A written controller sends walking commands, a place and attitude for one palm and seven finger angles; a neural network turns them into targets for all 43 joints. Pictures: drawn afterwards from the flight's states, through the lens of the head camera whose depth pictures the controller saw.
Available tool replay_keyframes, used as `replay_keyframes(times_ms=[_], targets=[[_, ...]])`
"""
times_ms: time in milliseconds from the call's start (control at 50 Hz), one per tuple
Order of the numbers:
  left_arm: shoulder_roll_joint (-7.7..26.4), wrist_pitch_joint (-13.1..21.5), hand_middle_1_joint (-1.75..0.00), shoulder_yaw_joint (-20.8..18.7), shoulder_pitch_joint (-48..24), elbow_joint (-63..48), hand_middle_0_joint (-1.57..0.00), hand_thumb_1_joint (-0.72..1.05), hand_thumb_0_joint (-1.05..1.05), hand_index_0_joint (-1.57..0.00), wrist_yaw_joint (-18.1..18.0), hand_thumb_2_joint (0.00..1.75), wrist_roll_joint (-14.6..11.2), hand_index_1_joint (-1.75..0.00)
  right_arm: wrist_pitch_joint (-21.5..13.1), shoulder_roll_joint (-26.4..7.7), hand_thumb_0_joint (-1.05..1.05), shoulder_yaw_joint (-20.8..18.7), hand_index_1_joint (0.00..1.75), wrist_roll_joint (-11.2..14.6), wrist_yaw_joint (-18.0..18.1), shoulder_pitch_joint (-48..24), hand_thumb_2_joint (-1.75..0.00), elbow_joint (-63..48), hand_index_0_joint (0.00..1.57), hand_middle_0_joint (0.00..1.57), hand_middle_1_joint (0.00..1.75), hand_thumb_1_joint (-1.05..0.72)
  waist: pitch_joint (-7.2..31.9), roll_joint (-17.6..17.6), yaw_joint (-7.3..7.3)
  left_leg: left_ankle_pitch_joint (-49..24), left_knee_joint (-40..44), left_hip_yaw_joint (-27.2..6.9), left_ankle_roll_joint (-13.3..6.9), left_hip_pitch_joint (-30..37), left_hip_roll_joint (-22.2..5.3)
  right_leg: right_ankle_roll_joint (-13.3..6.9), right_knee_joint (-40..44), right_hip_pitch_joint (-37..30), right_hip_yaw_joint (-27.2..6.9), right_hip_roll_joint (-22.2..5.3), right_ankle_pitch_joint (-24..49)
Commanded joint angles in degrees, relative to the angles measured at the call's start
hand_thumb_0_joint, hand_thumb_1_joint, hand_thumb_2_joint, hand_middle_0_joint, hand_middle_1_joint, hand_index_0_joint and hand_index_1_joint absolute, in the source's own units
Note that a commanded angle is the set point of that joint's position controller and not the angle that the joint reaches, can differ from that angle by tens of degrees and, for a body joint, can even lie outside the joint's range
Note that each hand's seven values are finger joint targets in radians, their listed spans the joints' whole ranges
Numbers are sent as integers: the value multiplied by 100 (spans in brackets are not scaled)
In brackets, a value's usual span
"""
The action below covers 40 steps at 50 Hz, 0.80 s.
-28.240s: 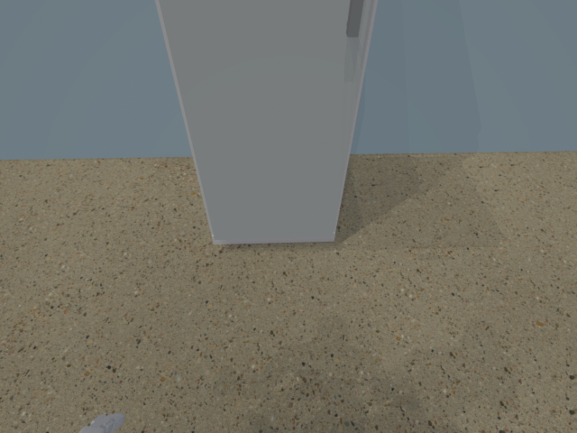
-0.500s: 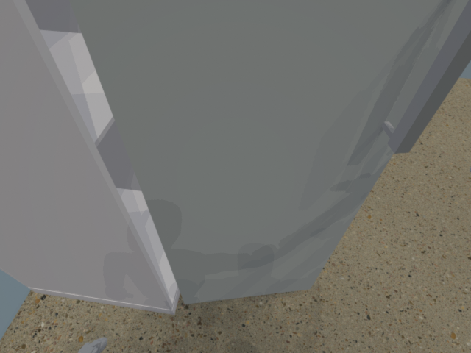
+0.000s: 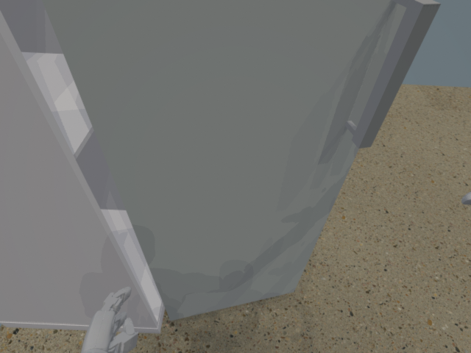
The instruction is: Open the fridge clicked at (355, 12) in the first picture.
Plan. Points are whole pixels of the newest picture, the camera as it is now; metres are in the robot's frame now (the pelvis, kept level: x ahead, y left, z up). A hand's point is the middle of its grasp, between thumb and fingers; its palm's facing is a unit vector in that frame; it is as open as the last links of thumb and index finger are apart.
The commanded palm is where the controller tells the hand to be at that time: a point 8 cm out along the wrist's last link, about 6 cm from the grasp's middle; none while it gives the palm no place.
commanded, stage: draw the hand back to the body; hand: right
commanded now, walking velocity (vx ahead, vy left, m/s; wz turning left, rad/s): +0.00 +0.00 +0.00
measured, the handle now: (379, 78) +0.47 -0.19 +0.27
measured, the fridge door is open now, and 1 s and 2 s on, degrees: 75 75 75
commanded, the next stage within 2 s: step back with the hand held close in 1.66 s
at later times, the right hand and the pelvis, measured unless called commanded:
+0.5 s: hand out of the picture +0.27 -0.30 +0.22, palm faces -0.05 +0.99 -0.13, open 14.7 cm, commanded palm +0.23 -0.33 +0.23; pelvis +0.00 +0.00 +0.00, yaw +0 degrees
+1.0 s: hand out of the picture +0.23 -0.30 +0.19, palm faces +0.53 +0.79 -0.31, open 11.6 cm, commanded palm +0.17 -0.32 +0.20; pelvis +0.00 -0.01 +0.00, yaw +1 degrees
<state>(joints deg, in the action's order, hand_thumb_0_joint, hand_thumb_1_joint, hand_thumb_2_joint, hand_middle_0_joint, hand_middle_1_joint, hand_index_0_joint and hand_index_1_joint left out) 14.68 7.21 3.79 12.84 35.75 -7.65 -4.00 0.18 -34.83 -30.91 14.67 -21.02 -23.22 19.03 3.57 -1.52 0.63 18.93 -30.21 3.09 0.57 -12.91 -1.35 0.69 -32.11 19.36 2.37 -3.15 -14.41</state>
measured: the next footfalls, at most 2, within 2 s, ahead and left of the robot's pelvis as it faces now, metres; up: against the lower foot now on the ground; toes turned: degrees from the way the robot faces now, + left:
none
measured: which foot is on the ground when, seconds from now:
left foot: down 0.00-1.00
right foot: down 0.00-1.00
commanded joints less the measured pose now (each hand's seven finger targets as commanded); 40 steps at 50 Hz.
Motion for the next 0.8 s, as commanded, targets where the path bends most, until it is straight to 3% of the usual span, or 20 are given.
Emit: replay_keyframes(times_ms=[0,60,80,160,220,260,320,360,380,460,540,560,580,600,620,640,660,680,760,780], targets=[[847,310,-30,-334,-486,-736,-20,90,0,-20,-98,90,-26,-30,-266,-1799,0,-336,115,189,-70,-2145,-20,-1248,25,25,115,55,1027,-443,-80,-1382,490,-9,-130,-571,180,-245,295,-1343,-186,191,1142],[885,356,-30,-359,-441,-651,-20,90,0,-20,-137,90,-19,-30,-314,-1861,0,-270,115,155,-109,-2390,-20,-1136,25,25,115,55,1006,-444,-144,-1308,514,-46,-129,-624,145,-256,239,-1295,-197,205,1057],[1016,328,-30,-331,-499,-685,-20,90,0,-20,-130,90,-148,-30,308,-2033,0,-48,115,51,-528,-1806,-20,-232,25,25,115,55,1209,-629,-73,-1354,477,-77,-144,-383,77,-287,332,-1378,-200,230,957],[965,353,-30,-297,-716,-1035,-20,90,0,-20,-108,90,-253,-30,955,-2281,0,-172,115,285,-1161,-1875,-20,-1218,25,25,115,55,1308,-612,-2,-1789,565,-41,-108,-101,41,-358,279,-1565,-234,334,1271],[980,407,-30,-269,-745,-1170,-20,90,0,-20,-9,90,-199,-30,988,-2688,0,-813,115,589,-1538,-1338,-20,-1422,25,25,115,55,1357,-130,107,-2176,558,-17,-25,79,90,-388,266,-1648,-250,421,1438],[933,451,-30,-241,-774,-1179,-20,90,0,-20,55,90,-194,-30,910,-2429,0,-732,115,798,-1735,-1104,-20,-1204,25,25,115,55,958,-59,84,-2089,615,-63,30,-48,75,-376,267,-1520,-241,407,1246],[983,519,-30,-284,-690,-1219,-20,90,0,-20,125,90,-191,-30,898,-2318,0,-665,115,788,-1731,-989,-20,-1027,25,25,115,55,584,-79,96,-1395,662,-44,18,-362,114,-342,392,-1403,-241,378,804],[920,572,-30,-287,-753,-1315,-20,90,0,-20,157,90,-201,-30,987,-2037,0,-456,115,734,-1624,-596,-20,-1236,25,25,115,55,572,-251,133,-1384,623,-59,-16,-319,63,-333,359,-1391,-200,347,830],[970,579,-30,-305,-726,-1326,-20,90,0,-20,171,90,-197,-30,1012,-2199,0,-667,115,750,-1594,-514,-20,-1360,25,25,115,55,694,-252,171,-1412,615,-73,6,-307,76,-331,352,-1439,-195,362,858],[896,664,-30,-266,-829,-1285,-20,90,0,-20,144,90,-212,-30,958,-1893,0,-429,115,790,-1544,-455,-20,-1734,25,25,115,55,559,-139,75,-1208,657,-91,44,-408,70,-330,291,-1400,-188,305,719],[834,823,-30,-190,-960,-1305,-20,90,0,-20,133,90,-168,-30,778,-2017,0,-618,107,824,-1449,-316,-27,-2644,25,25,107,41,874,-519,174,-1212,585,-56,-28,-305,106,-330,304,-1645,-246,315,834],[797,869,-30,-192,-918,-1280,-20,90,0,-20,126,90,-155,-30,783,-1791,0,-488,104,837,-1423,-139,-29,-2655,24,24,104,37,834,-583,128,-1223,563,0,-41,-319,95,-328,323,-1648,-241,293,820],[651,923,-30,-234,-539,-1127,-20,90,0,-20,264,90,160,-30,67,-1619,0,-292,102,-226,98,-114,-31,-3829,24,24,102,33,119,-428,256,-1030,908,-41,-121,-441,64,-283,391,-1160,-358,264,885],[700,929,-30,-252,-587,-956,-20,90,0,-20,252,90,188,-30,-30,-839,0,36,100,-325,799,862,-32,-3091,24,24,100,30,-93,-265,98,-830,897,18,-147,-601,65,-188,546,-1136,-336,133,582],[658,885,-30,-298,-674,-885,-20,90,0,-20,252,90,205,-30,-142,-423,0,199,98,-409,1290,1305,-34,-3337,24,24,98,26,-106,-289,188,-627,889,41,-139,-459,7,-129,664,-1104,-345,48,229],[683,843,-30,-330,-743,-819,-20,90,0,-20,248,90,208,-30,-293,-411,0,154,96,-493,1651,1457,-36,-3692,24,24,96,22,-19,-206,221,-631,932,12,-150,-292,-11,-150,703,-1105,-287,47,170],[727,819,-30,-348,-779,-800,-20,90,0,-20,241,90,233,-30,-445,-690,0,-108,94,-598,1938,1420,-37,-4058,24,24,94,19,338,-469,272,-640,843,-37,-157,-196,-55,-168,687,-1207,-244,62,178],[676,807,-30,-370,-821,-759,-20,90,0,-20,234,90,260,-30,-562,-611,0,-121,92,-663,2148,1583,-39,-4266,24,24,92,15,496,-526,271,-695,784,-35,-159,-108,-70,-175,688,-1288,-214,48,243],[647,756,-30,-438,-828,-639,-20,90,0,-20,209,90,329,-30,-837,-494,0,-109,83,-894,2603,1835,-46,-4765,23,23,83,1,833,-669,290,-1070,667,-72,-185,119,-61,-219,717,-1531,-156,39,707],[593,733,-30,-435,-848,-616,-20,90,0,-20,205,90,327,-30,-836,-320,0,17,81,-900,2657,1978,-48,-4695,23,23,81,-3,685,-651,267,-1031,677,-63,-183,100,-57,-215,752,-1521,-156,35,687]])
